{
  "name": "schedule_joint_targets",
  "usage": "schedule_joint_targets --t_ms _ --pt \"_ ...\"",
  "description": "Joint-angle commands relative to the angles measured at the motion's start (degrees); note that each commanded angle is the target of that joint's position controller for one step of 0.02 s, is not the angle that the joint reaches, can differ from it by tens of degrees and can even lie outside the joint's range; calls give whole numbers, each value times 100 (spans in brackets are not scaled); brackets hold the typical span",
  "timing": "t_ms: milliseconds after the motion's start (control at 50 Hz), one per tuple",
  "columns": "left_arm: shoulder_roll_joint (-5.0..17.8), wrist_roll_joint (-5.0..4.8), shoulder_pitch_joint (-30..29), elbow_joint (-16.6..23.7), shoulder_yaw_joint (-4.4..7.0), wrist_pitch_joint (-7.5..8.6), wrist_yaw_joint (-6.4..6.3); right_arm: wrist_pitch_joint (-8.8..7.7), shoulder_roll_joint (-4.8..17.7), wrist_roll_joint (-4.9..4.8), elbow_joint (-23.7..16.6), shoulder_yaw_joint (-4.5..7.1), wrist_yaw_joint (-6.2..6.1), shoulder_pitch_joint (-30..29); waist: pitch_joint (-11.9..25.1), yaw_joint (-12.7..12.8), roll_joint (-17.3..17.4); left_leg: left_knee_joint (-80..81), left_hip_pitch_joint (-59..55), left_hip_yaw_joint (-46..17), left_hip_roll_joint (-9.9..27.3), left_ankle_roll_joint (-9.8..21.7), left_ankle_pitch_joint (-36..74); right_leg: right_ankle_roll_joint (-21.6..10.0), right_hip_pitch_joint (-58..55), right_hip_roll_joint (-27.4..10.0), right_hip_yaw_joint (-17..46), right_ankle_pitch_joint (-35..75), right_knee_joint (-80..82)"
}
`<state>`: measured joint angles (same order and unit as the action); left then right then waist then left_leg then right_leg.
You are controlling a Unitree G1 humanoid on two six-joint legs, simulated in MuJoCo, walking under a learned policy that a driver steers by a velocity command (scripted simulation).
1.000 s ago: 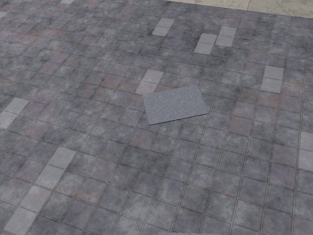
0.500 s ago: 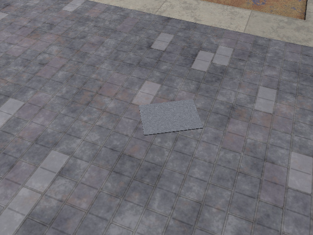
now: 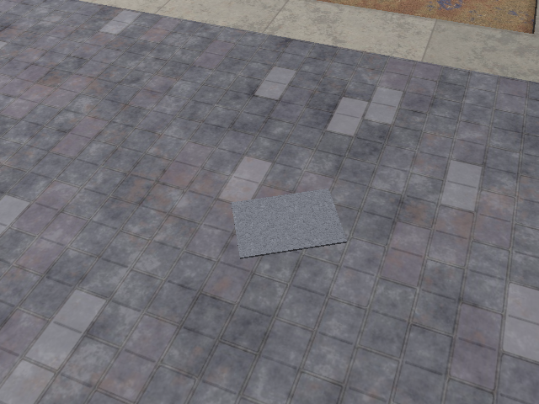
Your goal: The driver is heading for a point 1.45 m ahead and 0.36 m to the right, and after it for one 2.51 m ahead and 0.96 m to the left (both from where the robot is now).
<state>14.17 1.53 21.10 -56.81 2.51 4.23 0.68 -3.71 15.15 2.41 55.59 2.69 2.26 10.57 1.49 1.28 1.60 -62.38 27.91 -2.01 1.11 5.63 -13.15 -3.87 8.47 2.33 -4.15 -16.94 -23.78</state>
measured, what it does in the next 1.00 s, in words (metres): walks ahead, turning right: left foot, then right foot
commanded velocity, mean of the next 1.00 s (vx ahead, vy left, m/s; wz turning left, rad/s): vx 0.96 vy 0.00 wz -0.46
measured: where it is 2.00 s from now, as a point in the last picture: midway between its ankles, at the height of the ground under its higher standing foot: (402, 130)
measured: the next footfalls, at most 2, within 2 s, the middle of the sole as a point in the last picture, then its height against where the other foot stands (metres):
left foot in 0.32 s outside the picture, level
right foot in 0.80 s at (317, 293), level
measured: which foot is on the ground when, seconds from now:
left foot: up 0.00-0.30, down 0.32-0.80, up 0.82-1.00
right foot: down 0.00-0.34, up 0.36-0.78, down 0.80-1.00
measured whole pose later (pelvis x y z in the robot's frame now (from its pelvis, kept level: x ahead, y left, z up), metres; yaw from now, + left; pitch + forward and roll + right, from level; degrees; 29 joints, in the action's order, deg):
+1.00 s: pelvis +0.85 -0.05 -0.01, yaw -29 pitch +0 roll -1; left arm 16.7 0.8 25.8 -53.8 4.3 2.7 0.1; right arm -4.9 11.8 4.0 38.1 -1.0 0.4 1.3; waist -1.4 3.3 -0.3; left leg -66.9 38.3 -7.3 8.3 -3.4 -16.5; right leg -11.7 8.6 13.6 2.2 -15.6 -25.0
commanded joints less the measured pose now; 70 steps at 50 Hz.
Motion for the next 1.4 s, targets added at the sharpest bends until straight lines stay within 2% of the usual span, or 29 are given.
schedule_joint_targets --t_ms 20,200,260,300,320,340,360,380,420,460,500,580,700,760,780,800,820,840,880,920,1000,1080,1140,1200,1220,1240,1280,1300,1400 --pt "626 -26 280 133 92 195 -24 20 346 56 -483 36 146 -538 -705 -56 -551 -242 1962 30 485 -217 621 -554 -710 -1522 2150 -1424 2066" --pt "489 -93 1073 -173 20 314 -84 85 87 -78 -1390 -170 170 -2360 -1261 227 -518 2366 1350 931 203 -105 1509 -629 -1025 -1345 663 2371 2760" --pt "719 -66 1006 -237 41 298 -97 65 225 -92 -1424 -136 47 -1982 -712 -84 -781 2716 264 1230 -326 248 958 -496 -1678 -1466 221 6180 1750" --pt "1029 46 909 -281 128 179 -182 36 625 -108 -1044 29 -96 -403 232 -843 -1121 2633 -1357 1121 -696 461 165 -402 -1751 -1613 133 7827 -279" --pt "1104 48 665 -231 163 107 -203 23 839 -103 -645 152 -183 896 780 -1460 -1029 3029 -2779 957 -593 572 138 -342 -1149 -1484 36 7209 -1871" --pt "603 68 736 -81 61 108 -155 -5 1320 38 -463 311 -281 1846 1409 -1566 -386 3079 -4378 -539 679 682 -1747 -385 368 -1080 144 4531 -3920" --pt "-214 -248 1224 126 -86 206 -6 -20 1493 118 -504 383 -225 1643 2069 -763 1315 4388 -5487 -4156 2195 1094 -4087 -214 2534 46 670 -584 -5936" --pt "531 -250 611 251 69 235 -60 -28 1203 35 -554 368 -145 1064 1413 -791 513 5086 -4850 -4408 2045 949 -4151 -447 3205 -230 1110 -219 -6202" --pt "451 -232 -3 387 77 197 -47 -188 455 42 -469 204 -137 517 19 -431 -403 5182 -2991 -2418 1790 689 -2022 -489 3030 -781 938 505 -5677" --pt "115 -32 157 398 40 -9 87 -288 136 16 -254 81 -181 498 -355 1 -123 5417 -1923 -1234 1421 299 -1253 -399 2518 -1008 987 591 -5295" --pt "-10 -13 -126 565 38 -200 169 -378 74 -146 -104 57 -174 623 -682 133 -6 5629 -1650 -388 1167 3 -694 -304 2780 -1143 908 729 -5174" --pt "-25 -121 -1292 1080 -31 -285 252 -480 81 -118 -57 26 -122 885 -1105 -19 42 5898 -1415 1185 593 -488 1310 -252 3130 -934 236 1883 -4112" --pt "233 -80 -1894 1413 -87 -198 344 -444 621 -186 -61 -2 -466 1423 -755 95 208 5047 -2899 1953 796 -750 6761 -545 2167 -39 -984 2474 -1830" --pt "891 -72 151 888 172 -280 279 -191 1156 -104 -376 170 -649 890 365 1254 613 2306 -2938 1768 1182 -695 8401 -879 -28 428 -837 1597 -1772" --pt "1172 -90 1420 520 347 -296 182 -97 1244 -30 -534 230 -612 445 742 1847 484 379 -2246 1582 1185 -580 7450 -1194 -1228 258 -258 1129 -1444" --pt "1272 -332 1420 485 531 -350 69 -73 1093 -84 -629 279 -459 -60 513 1965 -684 -2289 -1038 1549 -68 -525 2076 -1452 -1909 -64 439 994 -574" --pt "1703 -132 632 570 534 -361 65 -240 147 20 -1191 2 -352 331 288 574 -1517 -3841 1328 830 -466 -669 -1569 -1989 -2537 -781 2269 2618 -1347" --pt "1868 6 506 781 577 -379 34 -372 137 -142 -1668 -89 -321 388 1440 575 -1123 -4124 2375 -367 -398 -733 -1557 -2963 -3420 -1706 4611 105 43" --pt "958 42 66 762 393 -335 -67 -488 515 -16 -1643 -68 -242 -73 -198 93 588 -2460 2215 -432 232 -564 -772 -2087 -1252 -1525 4475 -1338 1344" --pt "973 -36 -180 868 350 -128 -116 -244 448 211 -1620 -137 -236 30 -605 -331 657 -1703 1483 -407 495 -760 -726 -1891 180 -1076 3740 -363 1352" --pt "1130 -102 -140 965 366 129 -87 -21 326 143 -2119 -265 -132 -959 -908 -204 323 634 492 79 680 -1069 264 -1627 1671 -269 2598 967 1579" --pt "1135 -219 402 874 429 151 29 -65 160 -68 -2344 -358 -81 -1540 -521 391 -251 2589 -300 425 290 -753 2152 -1113 774 -189 2182 2594 1429" --pt "1161 -159 596 788 419 160 -25 -118 439 -19 -2340 -244 -125 -1450 -250 405 -427 3317 -506 431 19 -476 1897 -828 -576 -486 2151 4179 808" --pt "1517 29 33 884 467 158 -50 -163 1117 -88 -1700 113 -328 1042 1051 -1061 -609 3151 -2943 343 3 -202 563 -501 -380 -421 1905 5084 -2216" --pt "851 91 -128 1076 295 203 -64 -157 1525 55 -1471 234 -436 2274 1718 -1452 152 2957 -4203 -964 1080 -154 -1374 -466 748 -117 1576 2774 -4399" --pt "223 -303 937 1302 114 239 16 -153 1953 164 -1382 339 -321 1809 2240 -409 2481 4626 -5084 -4894 2338 593 -2463 -186 2570 743 1291 -767 -5844" --pt "782 -58 -138 1210 106 129 -31 -126 847 59 -1603 212 -182 738 605 -489 147 4783 -3737 -3690 1904 698 -2676 -271 3458 -104 1177 122 -5809" --pt "741 -9 -532 1339 80 120 24 -140 635 94 -1446 165 -160 749 190 -441 -313 4825 -3044 -2942 1637 620 -1791 -261 3321 -234 1138 214 -5476" --pt "407 128 -1211 1853 -102 -71 229 -350 469 -119 -807 61 -157 1353 -498 -76 205 5465 -2113 -1363 1116 433 -333 -128 3616 -484 1163 230 -4390"
Velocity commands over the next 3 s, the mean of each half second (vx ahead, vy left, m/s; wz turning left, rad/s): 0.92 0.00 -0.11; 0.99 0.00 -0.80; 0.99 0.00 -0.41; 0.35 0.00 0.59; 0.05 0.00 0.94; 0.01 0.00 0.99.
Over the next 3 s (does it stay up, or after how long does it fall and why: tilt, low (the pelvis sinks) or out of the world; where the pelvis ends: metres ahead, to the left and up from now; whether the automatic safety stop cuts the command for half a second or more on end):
stays up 1.56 -0.41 -0.02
